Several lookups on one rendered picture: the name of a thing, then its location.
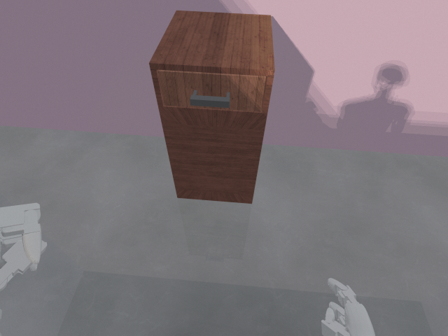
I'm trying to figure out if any cabinet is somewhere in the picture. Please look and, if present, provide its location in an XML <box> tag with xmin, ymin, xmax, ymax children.
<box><xmin>149</xmin><ymin>10</ymin><xmax>275</xmax><ymax>204</ymax></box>

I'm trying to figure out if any robot left hand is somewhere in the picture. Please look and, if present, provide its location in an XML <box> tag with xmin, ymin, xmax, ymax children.
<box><xmin>0</xmin><ymin>203</ymin><xmax>47</xmax><ymax>291</ymax></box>

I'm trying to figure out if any robot right hand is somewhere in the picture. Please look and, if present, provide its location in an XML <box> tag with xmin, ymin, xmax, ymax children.
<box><xmin>321</xmin><ymin>278</ymin><xmax>375</xmax><ymax>336</ymax></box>

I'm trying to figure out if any drawer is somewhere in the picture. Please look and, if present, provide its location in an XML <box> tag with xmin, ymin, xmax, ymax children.
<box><xmin>158</xmin><ymin>70</ymin><xmax>266</xmax><ymax>112</ymax></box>

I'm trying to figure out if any handle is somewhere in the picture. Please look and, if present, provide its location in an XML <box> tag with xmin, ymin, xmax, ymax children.
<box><xmin>190</xmin><ymin>90</ymin><xmax>230</xmax><ymax>108</ymax></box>

